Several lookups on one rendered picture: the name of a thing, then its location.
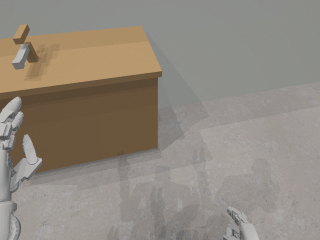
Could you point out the robot left forearm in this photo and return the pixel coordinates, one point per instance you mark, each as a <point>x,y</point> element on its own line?
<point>10,226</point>

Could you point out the counter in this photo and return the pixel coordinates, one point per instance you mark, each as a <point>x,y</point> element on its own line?
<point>86,95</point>

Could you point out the robot left hand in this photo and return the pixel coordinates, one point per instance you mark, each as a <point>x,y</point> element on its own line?
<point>10,121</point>

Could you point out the robot right hand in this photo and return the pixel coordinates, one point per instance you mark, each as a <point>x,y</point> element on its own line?
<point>246,230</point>

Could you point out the tap lever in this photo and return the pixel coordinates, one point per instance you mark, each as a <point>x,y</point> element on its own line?
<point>20,59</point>

